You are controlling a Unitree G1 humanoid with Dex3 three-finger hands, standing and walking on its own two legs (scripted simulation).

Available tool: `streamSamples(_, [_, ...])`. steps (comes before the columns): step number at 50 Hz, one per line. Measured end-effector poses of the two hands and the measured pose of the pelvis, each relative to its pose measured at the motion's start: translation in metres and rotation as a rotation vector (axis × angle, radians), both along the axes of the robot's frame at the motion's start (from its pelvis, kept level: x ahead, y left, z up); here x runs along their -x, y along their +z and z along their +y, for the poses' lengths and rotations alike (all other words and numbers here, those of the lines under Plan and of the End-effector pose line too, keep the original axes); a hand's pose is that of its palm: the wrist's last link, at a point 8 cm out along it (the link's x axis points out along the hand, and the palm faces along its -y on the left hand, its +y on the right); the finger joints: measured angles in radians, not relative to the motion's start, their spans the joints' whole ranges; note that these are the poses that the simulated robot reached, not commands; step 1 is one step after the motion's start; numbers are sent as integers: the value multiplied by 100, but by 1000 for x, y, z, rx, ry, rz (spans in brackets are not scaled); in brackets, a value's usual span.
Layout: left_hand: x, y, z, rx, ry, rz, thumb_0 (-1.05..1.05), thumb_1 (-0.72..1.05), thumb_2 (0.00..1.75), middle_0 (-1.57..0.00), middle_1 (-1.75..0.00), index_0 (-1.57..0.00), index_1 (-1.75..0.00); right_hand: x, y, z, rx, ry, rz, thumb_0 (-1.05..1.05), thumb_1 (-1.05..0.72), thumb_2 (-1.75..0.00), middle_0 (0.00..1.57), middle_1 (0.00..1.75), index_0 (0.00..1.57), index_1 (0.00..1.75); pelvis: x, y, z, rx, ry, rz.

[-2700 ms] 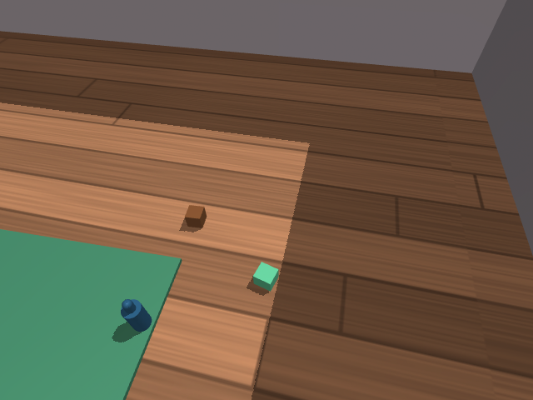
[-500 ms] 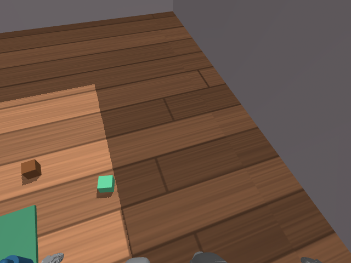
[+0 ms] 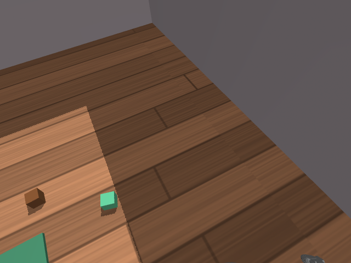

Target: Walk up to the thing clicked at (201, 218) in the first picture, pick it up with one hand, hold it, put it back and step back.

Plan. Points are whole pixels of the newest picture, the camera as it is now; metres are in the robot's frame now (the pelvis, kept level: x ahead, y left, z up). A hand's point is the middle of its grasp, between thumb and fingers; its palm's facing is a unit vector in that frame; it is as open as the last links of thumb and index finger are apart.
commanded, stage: walk up
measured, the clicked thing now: (35, 198) +0.57 +0.92 -0.72
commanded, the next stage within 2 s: stand in 0.52 s
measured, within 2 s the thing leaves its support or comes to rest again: neither
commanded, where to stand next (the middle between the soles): +0.05 +0.01 m, yaw -1 degrees
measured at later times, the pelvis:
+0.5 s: pelvis +0.00 +0.01 +0.01, yaw -3 degrees
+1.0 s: pelvis -0.01 +0.00 +0.02, yaw -2 degrees
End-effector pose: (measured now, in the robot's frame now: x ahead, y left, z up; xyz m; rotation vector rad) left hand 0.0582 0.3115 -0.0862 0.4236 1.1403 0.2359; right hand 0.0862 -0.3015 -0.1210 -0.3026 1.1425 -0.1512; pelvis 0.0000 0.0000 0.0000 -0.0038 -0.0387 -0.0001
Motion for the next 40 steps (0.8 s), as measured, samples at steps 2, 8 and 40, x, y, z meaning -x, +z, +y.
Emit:
streamSamples(2, [-8,-3,4,5,-7,-12,1,90,90,-21,-30,-21,-30,7,-2,4,3,-7,11,1,-90,-90,20,30,20,30,2,-2,4,-9,-2,-1])
streamSamples(8, [-31,-8,1,42,-19,-45,1,90,90,-21,-30,-21,-30,29,4,12,-1,-40,47,1,-90,-90,20,30,20,30,2,3,6,-10,-24,-12])
streamSamples(40, [-25,-4,-10,89,-8,57,1,90,90,-20,-30,-21,-30,27,21,9,7,-76,61,1,-90,-90,20,30,20,30,8,23,7,-12,-32,-17])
